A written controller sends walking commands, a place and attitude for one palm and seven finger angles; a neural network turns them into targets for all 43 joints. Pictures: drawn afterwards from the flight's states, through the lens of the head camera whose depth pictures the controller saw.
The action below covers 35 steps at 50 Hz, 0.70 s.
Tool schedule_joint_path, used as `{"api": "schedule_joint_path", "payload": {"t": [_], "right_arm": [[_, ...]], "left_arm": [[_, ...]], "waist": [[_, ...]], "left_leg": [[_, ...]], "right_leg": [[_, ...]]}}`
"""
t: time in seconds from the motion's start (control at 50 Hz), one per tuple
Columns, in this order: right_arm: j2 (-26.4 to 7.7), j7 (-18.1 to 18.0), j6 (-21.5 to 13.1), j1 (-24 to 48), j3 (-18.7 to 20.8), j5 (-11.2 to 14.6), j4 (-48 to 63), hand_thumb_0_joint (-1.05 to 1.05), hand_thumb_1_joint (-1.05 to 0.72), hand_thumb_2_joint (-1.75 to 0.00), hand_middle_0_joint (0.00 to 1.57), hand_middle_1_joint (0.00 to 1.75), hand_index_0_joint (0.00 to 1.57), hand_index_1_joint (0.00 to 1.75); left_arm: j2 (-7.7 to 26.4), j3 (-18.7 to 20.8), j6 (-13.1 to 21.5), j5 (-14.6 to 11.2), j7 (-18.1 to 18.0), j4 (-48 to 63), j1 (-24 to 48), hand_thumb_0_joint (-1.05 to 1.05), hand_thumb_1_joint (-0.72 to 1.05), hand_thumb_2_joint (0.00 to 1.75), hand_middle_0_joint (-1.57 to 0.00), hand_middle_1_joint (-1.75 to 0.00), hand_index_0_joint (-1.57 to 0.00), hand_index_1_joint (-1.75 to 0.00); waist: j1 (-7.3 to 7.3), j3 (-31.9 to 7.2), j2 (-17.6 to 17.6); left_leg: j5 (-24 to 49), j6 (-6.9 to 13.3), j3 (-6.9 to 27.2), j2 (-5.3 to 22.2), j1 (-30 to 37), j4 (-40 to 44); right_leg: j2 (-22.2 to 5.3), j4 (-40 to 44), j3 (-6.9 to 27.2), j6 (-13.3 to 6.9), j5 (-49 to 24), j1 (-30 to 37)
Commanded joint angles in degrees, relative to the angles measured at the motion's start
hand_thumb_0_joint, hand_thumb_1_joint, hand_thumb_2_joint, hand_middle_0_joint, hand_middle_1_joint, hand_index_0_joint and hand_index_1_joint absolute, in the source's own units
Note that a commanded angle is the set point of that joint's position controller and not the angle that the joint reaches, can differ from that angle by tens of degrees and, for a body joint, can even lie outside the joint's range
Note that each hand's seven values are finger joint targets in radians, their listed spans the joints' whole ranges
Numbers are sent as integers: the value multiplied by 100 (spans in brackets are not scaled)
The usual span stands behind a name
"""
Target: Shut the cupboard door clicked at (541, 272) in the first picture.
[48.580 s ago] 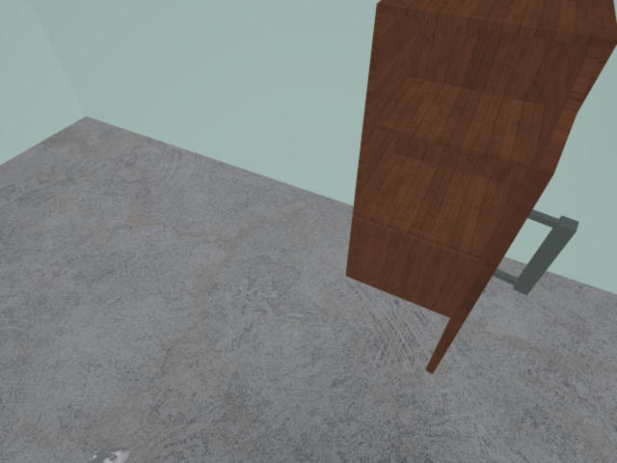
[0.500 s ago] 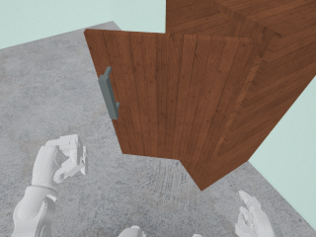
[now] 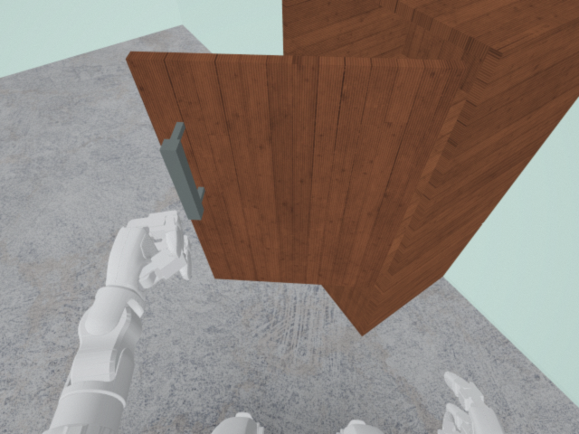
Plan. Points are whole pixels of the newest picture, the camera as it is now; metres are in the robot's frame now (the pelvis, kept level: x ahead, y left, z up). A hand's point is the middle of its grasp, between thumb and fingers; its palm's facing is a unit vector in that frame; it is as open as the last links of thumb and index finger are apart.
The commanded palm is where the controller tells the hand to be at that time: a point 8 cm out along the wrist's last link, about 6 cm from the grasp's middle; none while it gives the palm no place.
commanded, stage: bring the fist close to the handle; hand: left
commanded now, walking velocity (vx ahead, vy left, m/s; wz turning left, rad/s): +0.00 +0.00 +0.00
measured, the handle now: (187, 173) +0.47 +0.18 +0.07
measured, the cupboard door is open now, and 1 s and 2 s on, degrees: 52 52 38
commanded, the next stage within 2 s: push the door shut along its arc in 0.68 s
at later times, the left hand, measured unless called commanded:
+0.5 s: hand (195, 221) +0.38 +0.15 +0.08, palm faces -0.04 -1.00 -0.02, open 3.1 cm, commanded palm +0.35 +0.20 +0.08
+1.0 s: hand (199, 213) +0.39 +0.15 +0.08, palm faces -0.08 -1.00 -0.02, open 3.1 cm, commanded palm +0.38 +0.20 +0.08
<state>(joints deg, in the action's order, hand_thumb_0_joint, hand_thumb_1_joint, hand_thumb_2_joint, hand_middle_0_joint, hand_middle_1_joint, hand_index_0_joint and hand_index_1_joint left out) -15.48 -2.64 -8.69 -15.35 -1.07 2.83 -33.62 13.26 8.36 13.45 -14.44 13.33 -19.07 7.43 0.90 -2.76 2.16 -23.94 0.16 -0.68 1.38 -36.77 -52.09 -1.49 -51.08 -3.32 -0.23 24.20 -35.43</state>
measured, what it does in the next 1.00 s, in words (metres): stands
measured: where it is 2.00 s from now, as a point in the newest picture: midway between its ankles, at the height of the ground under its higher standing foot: outside the picture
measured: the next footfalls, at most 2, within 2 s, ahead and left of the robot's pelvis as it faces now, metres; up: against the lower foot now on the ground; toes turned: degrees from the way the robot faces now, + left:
none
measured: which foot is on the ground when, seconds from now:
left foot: down 0.00-1.00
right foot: down 0.00-1.00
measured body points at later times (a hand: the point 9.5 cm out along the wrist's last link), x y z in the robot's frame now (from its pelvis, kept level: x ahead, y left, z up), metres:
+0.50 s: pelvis +0.00 +0.00 +0.00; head +0.05 -0.01 +0.45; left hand +0.37 +0.20 +0.08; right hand +0.12 -0.25 -0.11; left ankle +0.02 +0.12 -0.69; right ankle +0.01 -0.12 -0.69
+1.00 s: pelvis -0.01 +0.00 +0.00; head +0.05 -0.01 +0.44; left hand +0.39 +0.20 +0.08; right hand +0.11 -0.26 -0.11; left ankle +0.02 +0.12 -0.69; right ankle +0.01 -0.12 -0.69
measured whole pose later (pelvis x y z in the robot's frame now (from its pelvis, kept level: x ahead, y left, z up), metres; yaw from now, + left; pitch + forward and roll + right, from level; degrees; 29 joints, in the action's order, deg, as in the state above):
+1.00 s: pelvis -0.01 +0.00 +0.00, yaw +0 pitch +9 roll -1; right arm -15.2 -2.3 -4.1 -14.7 -1.0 2.7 -35.6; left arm 15.4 10.5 18.2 -11.4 12.6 -41.5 27.7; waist 2.8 -2.9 1.6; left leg -23.0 0.0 -0.9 1.7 -39.1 -52.6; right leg -1.1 -51.8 -3.0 -0.4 23.2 -38.0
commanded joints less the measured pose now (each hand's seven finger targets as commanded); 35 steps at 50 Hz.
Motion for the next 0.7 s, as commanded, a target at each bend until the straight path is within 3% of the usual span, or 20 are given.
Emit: {"api": "schedule_joint_path", "payload": {"t": [0.0, 0.02, 0.06, 0.1, 0.18, 0.26, 0.32, 0.34, 0.4, 0.46, 0.54, 0.6, 0.64, 0.68], "right_arm": [[-710, -56, -263, 103, 274, -55, 670, 0, -90, -90, 20, 30, 20, 30], [-671, -31, -234, 124, 256, -47, 665, 0, -90, -90, 20, 30, 20, 30], [-682, 10, -165, 67, 281, -31, 603, 0, -90, -90, 20, 30, 20, 30], [-748, 31, -69, 3, 297, -24, 616, 0, -90, -90, 20, 30, 20, 30], [-763, 31, 47, -24, 300, 8, 663, 0, -90, -90, 20, 30, 20, 30], [-722, 15, 26, -16, 320, -18, 630, 0, -90, -90, 20, 30, 20, 30], [-723, 56, 34, -86, 350, -61, 588, 0, -90, -90, 20, 30, 20, 30], [-697, 83, 44, -72, 350, -57, 603, 0, -90, -90, 20, 30, 20, 30], [-751, 111, 153, -114, 351, -60, 576, 0, -90, -90, 20, 30, 20, 30], [-726, 122, 243, -50, 337, -18, 666, 0, -90, -90, 20, 30, 20, 30], [-721, 59, 235, 33, 331, -4, 694, 0, -90, -90, 20, 30, 20, 30], [-753, -2, 205, 24, 340, -28, 597, 0, -90, -90, 20, 30, 20, 30], [-687, 10, 161, 55, 319, -16, 553, 0, -90, -90, 20, 30, 20, 30], [-723, 15, 141, 16, 331, -7, 491, 0, -90, -90, 20, 30, 20, 30]], "left_arm": [[1242, 712, 746, -25, -273, 1285, 2047, 0, 90, 90, -130, -150, -130, -150], [1018, 529, 744, 5, -286, 1125, 2100, 0, 90, 90, -130, -150, -130, -150], [924, 461, 658, 76, -271, 641, 2052, 0, 90, 90, -130, -150, -130, -150], [1009, 500, 474, 124, -195, 159, 1887, 0, 90, 90, -130, -150, -130, -150], [808, 278, 302, 80, -81, 18, 2607, 0, 90, 90, -130, -150, -130, -150], [736, 271, 610, 7, -215, 345, 3337, 0, 90, 90, -130, -150, -130, -150], [932, 471, 848, 104, -341, 385, 3035, 0, 90, 90, -130, -150, -130, -150], [818, 418, 868, 120, -349, 312, 2797, 0, 90, 90, -130, -150, -130, -150], [1109, 600, 775, 250, -348, -91, 2485, 0, 90, 90, -130, -150, -130, -150], [970, 501, 612, 232, -307, -190, 2492, 0, 90, 90, -130, -150, -130, -150], [875, 413, 693, 53, -261, 170, 3064, 0, 90, 90, -130, -150, -130, -150], [1216, 630, 924, 66, -259, 192, 3304, 0, 90, 90, -130, -150, -130, -150], [833, 235, 1034, 115, -229, 196, 3511, 0, 90, 90, -130, -150, -130, -150], [794, 195, 1002, 142, -193, -144, 3388, 0, 90, 90, -130, -150, -130, -150]], "waist": [[-37, -2086, -50], [8, -2001, -46], [25, -1806, -120], [-4, -1661, -224], [109, -1654, -252], [142, -2087, -150], [19, -2408, -124], [-8, -2380, -164], [-54, -2052, -238], [-8, -1730, -343], [107, -1876, -345], [124, -1937, -285], [208, -1923, -53], [204, -1789, -28]], "left_leg": [[1377, 59, 152, -114, 917, 715], [1398, 67, 125, -128, 876, 720], [1362, 52, 96, -121, 761, 736], [1258, 63, 71, -124, 642, 770], [1253, 67, 71, -136, 668, 766], [1536, 54, 120, -105, 986, 653], [1821, 51, 113, -101, 1082, 623], [1812, 50, 80, -111, 1044, 633], [1662, 60, 47, -116, 768, 720], [1360, 70, -1, -136, 620, 826], [1157, 100, -20, -157, 753, 801], [1041, 105, -2, -144, 733, 727], [1000, 100, 24, -141, 832, 728], [872, 78, 71, -124, 801, 730]], "right_leg": [[159, 510, 173, -94, -1659, 901], [144, 523, 182, -81, -1740, 875], [149, 545, 166, -77, -1752, 798], [149, 630, 177, -74, -1666, 801], [139, 692, 168, -73, -1723, 762], [160, 570, 140, -90, -1953, 746], [158, 454, 156, -98, -2218, 916], [156, 467, 157, -89, -2233, 937], [161, 512, 172, -93, -2139, 967], [154, 665, 187, -72, -1905, 937], [156, 784, 254, -51, -1724, 982], [156, 757, 314, -55, -1566, 967], [151, 723, 274, -64, -1511, 769], [172, 711, 230, -78, -1330, 571]]}}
